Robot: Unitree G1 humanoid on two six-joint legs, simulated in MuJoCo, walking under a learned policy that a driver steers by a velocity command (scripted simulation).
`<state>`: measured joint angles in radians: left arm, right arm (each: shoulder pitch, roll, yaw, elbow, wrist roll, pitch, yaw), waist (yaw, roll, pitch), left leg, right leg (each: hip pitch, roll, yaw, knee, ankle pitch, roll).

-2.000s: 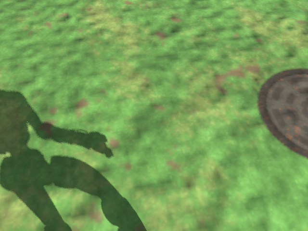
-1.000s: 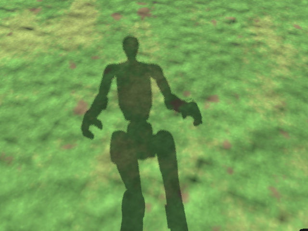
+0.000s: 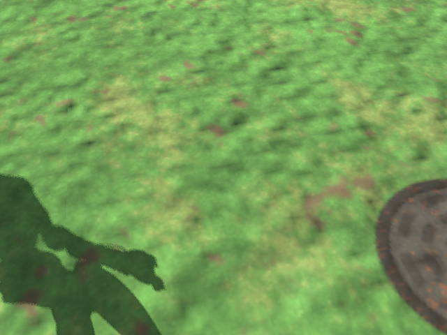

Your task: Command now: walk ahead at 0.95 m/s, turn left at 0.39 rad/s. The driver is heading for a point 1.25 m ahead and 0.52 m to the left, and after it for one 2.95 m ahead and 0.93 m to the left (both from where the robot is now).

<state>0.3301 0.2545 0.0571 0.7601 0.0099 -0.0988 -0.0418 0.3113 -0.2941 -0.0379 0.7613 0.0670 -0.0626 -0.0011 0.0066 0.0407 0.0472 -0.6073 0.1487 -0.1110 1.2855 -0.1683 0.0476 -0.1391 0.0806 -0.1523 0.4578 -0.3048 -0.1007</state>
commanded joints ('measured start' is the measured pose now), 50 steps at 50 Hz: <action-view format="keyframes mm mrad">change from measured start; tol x32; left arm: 1 -74 67 21 -48 5 -42 7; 27 -395 44 -37 -321 -10 -32 54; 34 195 266 68 -198 -46 -41 60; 50 46 175 28 -1 1 -20 55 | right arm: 1 48 -34 -18 -18 -6 31 7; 10 -162 -58 -24 -127 -10 -23 75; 14 534 -230 -106 36 -14 55 32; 21 -25 -121 -56 -155 -65 -38 24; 35 187 71 8 -205 20 -15 -1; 50 -359 -28 3 -308 -29 18 69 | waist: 1 -35 -104 77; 13 -297 -184 -157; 15 -252 368 -68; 19 35 -206 -20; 33 141 74 -243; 35 33 -636 -442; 38 97 -53 -88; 50 67 -36 126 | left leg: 1 -62 29 -20 -30 145 -15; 12 251 -234 317 -527 201 91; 15 898 -154 -74 -627 233 285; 16 916 1 -559 -803 -248 424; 18 669 66 -726 -1078 -551 371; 25 43 -207 -265 -1068 -108 255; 30 259 -184 -348 -910 -211 159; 36 -342 -149 -74 277 -262 10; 50 -236 -37 152 -329 195 21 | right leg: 1 -123 -213 76 -315 289 47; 8 99 -205 -101 -319 917 157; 13 106 -294 -63 373 1635 145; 15 -549 70 60 1317 -264 148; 16 -764 47 288 1407 -309 101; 28 -131 -37 230 122 380 216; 33 257 -140 299 108 168 129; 35 632 -544 1236 -187 -552 -83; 40 136 -334 532 -196 -23 -16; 50 123 -287 41 -318 454 48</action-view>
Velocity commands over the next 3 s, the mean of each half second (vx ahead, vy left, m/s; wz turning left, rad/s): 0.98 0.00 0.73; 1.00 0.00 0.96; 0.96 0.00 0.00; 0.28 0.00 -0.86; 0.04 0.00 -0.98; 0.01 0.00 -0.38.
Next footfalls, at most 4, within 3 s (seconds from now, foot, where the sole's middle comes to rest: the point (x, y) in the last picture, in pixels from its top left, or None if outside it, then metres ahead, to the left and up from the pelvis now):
0.28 left None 0.44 0.07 -0.77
0.66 right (243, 232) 0.85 -0.02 -0.77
1.14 left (110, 209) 0.95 0.46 -0.77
1.58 right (65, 135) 1.33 0.72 -0.77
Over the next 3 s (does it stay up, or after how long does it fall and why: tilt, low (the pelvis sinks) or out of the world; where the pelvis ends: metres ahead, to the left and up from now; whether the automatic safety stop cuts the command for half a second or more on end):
stays up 1.26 0.77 0.00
